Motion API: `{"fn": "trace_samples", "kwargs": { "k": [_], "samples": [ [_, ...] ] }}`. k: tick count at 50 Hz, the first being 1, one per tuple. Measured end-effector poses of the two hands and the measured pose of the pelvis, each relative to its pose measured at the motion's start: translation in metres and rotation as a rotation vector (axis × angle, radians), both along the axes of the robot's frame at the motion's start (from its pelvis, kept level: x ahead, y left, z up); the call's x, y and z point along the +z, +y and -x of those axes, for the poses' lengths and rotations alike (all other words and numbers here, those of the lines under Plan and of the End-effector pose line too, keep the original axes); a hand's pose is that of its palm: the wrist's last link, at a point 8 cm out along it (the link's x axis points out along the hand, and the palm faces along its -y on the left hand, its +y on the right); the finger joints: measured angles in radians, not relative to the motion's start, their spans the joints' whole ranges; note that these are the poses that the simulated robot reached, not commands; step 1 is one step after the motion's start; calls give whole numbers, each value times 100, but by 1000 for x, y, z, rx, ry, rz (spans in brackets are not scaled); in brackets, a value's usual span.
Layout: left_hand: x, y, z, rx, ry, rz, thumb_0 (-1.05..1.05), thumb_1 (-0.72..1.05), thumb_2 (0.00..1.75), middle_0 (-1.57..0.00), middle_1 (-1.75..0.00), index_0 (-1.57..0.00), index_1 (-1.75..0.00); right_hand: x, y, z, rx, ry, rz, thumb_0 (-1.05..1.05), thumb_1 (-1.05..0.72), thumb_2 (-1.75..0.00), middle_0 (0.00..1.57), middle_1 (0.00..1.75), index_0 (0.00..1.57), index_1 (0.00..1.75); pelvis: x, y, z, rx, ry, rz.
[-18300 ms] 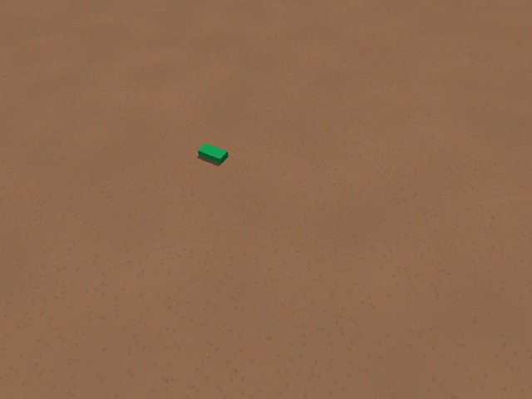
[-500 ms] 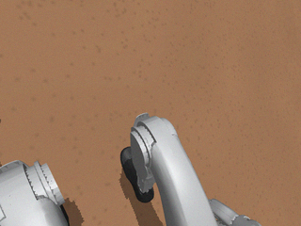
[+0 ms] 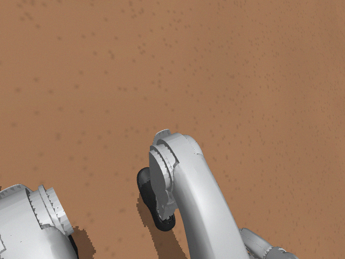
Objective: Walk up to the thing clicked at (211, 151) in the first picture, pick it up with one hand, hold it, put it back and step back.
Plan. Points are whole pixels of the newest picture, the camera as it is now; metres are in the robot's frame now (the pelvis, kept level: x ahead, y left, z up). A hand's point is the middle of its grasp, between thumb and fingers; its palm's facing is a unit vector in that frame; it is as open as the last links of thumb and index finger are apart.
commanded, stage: close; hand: left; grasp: from above
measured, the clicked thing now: out of the picture +0.45 +0.31 -0.29
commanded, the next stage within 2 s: settle in 0.06 s
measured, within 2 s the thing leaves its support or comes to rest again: leaves its support in 0.44 s
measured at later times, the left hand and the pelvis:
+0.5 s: hand out of the picture +0.43 +0.31 -0.25, palm faces -0.43 -0.20 -0.88, open 10.3 cm; pelvis +0.00 +0.00 +0.00, yaw +1 degrees
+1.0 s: hand out of the picture +0.43 +0.32 -0.15, palm faces -0.44 -0.14 -0.89, open 10.3 cm; pelvis +0.00 -0.01 +0.02, yaw +6 degrees
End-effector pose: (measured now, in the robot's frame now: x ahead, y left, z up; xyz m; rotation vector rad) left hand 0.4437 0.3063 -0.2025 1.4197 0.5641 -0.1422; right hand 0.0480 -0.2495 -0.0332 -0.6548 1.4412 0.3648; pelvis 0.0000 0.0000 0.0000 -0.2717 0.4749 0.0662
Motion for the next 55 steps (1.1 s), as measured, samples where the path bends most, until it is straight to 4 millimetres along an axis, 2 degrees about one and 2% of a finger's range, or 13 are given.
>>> {"fn": "trace_samples", "kwargs": {
  "k": [17,24,33,43,55],
  "samples": [
    [2,2,-2,23,9,16,1,4,44,-66,-50,-66,-49,0,0,3,-25,10,8,0,-92,-91,20,30,20,30,2,0,-1,2,16,-1],
    [8,10,4,36,23,20,1,1,45,-69,-48,-68,-47,-1,-3,2,-54,12,17,0,-92,-91,20,30,20,30,3,-1,-3,7,34,-6],
    [45,22,4,27,-29,-7,1,0,44,-70,-47,-70,-46,-9,-14,-13,-122,-39,16,0,-92,-91,20,30,20,30,5,-1,-7,20,73,-25],
    [92,16,2,4,-4,-32,1,0,46,-70,-47,-70,-47,-22,-22,-32,-187,-106,-19,0,-92,-91,20,30,20,30,13,-5,-6,38,113,-62],
    [119,11,4,-13,19,-35,0,-1,46,-70,-47,-70,-47,-31,-26,-35,-223,-122,-21,0,-91,-91,20,30,20,30,22,-14,-1,54,118,-100]
  ]
}}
